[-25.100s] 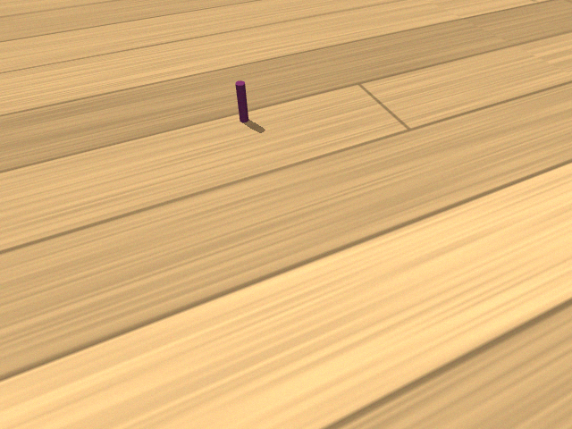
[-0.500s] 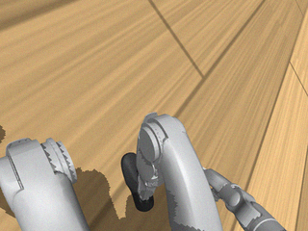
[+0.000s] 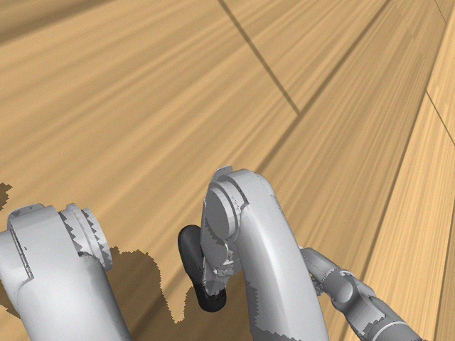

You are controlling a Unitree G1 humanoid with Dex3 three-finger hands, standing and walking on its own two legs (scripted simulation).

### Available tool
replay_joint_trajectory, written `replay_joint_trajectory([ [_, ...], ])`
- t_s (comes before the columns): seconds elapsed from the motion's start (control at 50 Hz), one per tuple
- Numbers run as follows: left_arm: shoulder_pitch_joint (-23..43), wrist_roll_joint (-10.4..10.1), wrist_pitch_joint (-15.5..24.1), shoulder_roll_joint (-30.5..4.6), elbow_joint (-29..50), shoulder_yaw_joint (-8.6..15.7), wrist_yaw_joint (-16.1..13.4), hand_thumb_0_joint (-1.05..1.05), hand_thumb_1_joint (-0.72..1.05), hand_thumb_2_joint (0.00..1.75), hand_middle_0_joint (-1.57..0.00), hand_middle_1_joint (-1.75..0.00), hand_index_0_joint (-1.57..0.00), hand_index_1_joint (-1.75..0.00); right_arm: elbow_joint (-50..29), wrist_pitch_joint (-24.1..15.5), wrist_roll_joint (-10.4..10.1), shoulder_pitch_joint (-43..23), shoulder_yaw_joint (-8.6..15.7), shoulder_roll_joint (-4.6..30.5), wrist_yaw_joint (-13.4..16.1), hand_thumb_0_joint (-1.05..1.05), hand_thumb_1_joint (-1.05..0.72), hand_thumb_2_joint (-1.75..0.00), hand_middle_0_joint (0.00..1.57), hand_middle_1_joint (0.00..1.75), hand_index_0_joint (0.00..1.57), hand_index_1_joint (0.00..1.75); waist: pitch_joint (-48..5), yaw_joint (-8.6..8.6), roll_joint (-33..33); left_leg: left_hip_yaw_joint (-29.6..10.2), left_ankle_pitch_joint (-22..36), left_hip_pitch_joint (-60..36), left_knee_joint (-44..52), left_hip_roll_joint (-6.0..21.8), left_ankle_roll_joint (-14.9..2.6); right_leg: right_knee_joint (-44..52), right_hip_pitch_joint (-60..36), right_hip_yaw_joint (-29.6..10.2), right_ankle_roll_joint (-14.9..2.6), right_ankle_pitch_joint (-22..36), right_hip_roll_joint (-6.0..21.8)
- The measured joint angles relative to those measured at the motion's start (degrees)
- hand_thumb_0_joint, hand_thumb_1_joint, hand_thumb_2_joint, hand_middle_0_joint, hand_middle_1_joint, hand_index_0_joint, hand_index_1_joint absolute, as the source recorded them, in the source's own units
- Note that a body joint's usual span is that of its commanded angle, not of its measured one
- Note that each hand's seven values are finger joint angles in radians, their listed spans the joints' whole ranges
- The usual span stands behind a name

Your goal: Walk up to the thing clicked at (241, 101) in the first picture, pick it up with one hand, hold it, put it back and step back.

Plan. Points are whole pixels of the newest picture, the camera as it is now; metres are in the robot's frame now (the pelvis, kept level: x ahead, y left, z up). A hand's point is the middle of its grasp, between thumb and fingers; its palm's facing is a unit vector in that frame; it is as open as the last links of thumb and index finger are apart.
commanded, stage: open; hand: left
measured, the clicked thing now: out of the picture +0.42 +0.39 -0.17
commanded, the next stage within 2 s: withdraw in 0.06 s
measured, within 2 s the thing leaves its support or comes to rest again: neither
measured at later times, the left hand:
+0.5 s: hand out of the picture +0.41 +0.44 -0.10, palm faces +0.64 -0.77 -0.02, open 17.2 cm
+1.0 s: hand out of the picture +0.29 +0.50 +0.03, palm faces +0.57 -0.66 -0.49, open 17.4 cm
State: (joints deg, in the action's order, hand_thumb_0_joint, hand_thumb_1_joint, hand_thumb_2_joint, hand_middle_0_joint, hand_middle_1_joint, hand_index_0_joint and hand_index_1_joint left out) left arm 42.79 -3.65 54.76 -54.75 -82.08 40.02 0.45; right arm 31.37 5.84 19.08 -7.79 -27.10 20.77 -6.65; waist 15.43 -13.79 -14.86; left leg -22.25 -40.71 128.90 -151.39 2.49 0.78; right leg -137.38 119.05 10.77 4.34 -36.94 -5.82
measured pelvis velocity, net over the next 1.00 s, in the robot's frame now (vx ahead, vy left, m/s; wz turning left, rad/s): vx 0.01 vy -0.01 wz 0.15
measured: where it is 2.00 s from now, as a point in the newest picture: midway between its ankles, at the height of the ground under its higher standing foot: (151, 314)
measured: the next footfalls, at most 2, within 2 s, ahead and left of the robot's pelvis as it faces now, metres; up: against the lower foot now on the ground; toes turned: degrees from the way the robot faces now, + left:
none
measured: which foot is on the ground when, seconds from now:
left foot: down 0.00-1.00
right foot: down 0.00-1.00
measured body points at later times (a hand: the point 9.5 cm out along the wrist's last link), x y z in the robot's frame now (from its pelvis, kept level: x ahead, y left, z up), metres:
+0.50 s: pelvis +0.00 +0.00 +0.00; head +0.21 +0.19 +0.35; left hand +0.37 +0.48 -0.10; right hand +0.18 -0.25 -0.04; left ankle +0.08 +0.13 -0.26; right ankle +0.14 -0.14 -0.25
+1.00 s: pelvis +0.01 -0.01 +0.08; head +0.19 +0.11 +0.47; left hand +0.25 +0.53 +0.06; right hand +0.21 -0.24 -0.03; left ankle +0.08 +0.13 -0.26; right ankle +0.14 -0.14 -0.25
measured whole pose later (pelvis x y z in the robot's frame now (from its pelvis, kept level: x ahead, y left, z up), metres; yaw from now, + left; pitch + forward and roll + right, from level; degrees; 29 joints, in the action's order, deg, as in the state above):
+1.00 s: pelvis +0.01 -0.01 +0.08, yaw +8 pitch +30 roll -10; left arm 27.5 5.0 14.9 -48.6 -52.9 37.1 3.4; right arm 34.6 8.7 1.8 2.9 -4.4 16.6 -3.7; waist -4.1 -3.5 -2.1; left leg -9.3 -37.5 126.2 -132.4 2.9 -0.2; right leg -126.8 119.4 2.9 2.6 -38.3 -0.5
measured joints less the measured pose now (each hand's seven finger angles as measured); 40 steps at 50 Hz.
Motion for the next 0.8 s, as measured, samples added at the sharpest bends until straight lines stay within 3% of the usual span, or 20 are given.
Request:
replay_joint_trajectory([
  [0.24, -0.01, -0.07, -0.48, -0.15, 0.18, 0.10, 0.38, -0.01, -0.44, 0.09, -0.26, -0.13, -0.28, -0.13, -0.05, 0.11, -0.04, -0.30, 0.04, -0.03, 0.18, 0.00, -0.89, -0.89, 0.21, 0.30, 0.21, 0.30, 0.01, -0.02, 0.08, -0.08, 0.03, 0.06, -0.08, -0.04, 0.03, -0.06, 0.04, 0.06, 0.10, 0.06, 0.07],
  [0.38, -1.45, 0.03, -1.80, -0.66, 4.60, 4.01, 2.76, -0.01, -0.53, 0.06, -0.16, -0.09, -0.18, -0.08, -0.16, 0.18, -0.65, 0.24, 0.79, -0.03, 0.68, 0.00, -0.90, -0.89, 0.21, 0.30, 0.21, 0.30, -0.14, 0.43, 0.16, 0.04, 0.18, -0.02, -0.01, 0.06, 0.05, -0.08, 0.08, 0.01, -0.21, 0.26, 0.09],
  [0.48, -3.15, -1.04, -5.84, -0.03, 11.27, 5.06, 5.48, -0.01, -0.57, 0.05, -0.14, -0.08, -0.16, -0.07, -0.02, 0.48, -2.23, 2.90, 3.59, -0.10, 0.98, 0.00, -0.90, -0.89, 0.21, 0.30, 0.21, 0.30, -2.43, 1.99, 1.61, 0.93, 0.46, 0.45, 0.95, -0.09, 0.18, 0.13, 0.63, -0.44, -0.81, 0.02, 0.69],
  [0.66, -7.84, -5.88, -15.64, 5.49, 20.33, 0.65, 11.42, -0.01, -0.60, 0.03, -0.12, -0.10, -0.16, -0.07, 1.63, -0.19, -8.07, 7.54, 10.30, -0.50, 1.55, 0.00, -0.90, -0.88, 0.21, 0.30, 0.21, 0.30, -10.35, 5.77, 6.72, 4.84, 1.60, 1.79, 4.96, -0.25, -0.66, 1.74, 1.93, -2.72, -1.33, -1.00, 2.52],
  [0.72, -8.60, -0.77, -20.28, 5.87, 20.47, -1.17, 10.26, -0.01, -0.57, 0.02, -0.10, -0.09, -0.15, -0.06, 2.70, 0.04, -10.83, 7.64, 13.37, -2.02, 1.71, 0.00, -0.90, -0.89, 0.21, 0.30, 0.21, 0.30, -12.04, 6.60, 7.47, 6.39, 1.98, 1.37, 6.87, 0.04, -0.91, 2.74, 1.95, -3.72, -1.37, -1.03, 2.93],
  [0.8, -9.99, 4.45, -27.31, 7.02, 23.25, -2.33, 8.51, -0.01, -0.52, 0.01, -0.09, -0.08, -0.13, -0.05, 3.11, 0.94, -13.54, 8.18, 16.41, -3.51, 1.74, 0.00, -0.91, -0.89, 0.21, 0.30, 0.21, 0.31, -14.49, 7.54, 8.70, 8.45, 2.50, 0.62, 10.32, 0.19, -1.00, 4.87, 1.80, -4.89, -2.12, -1.07, 3.73],
])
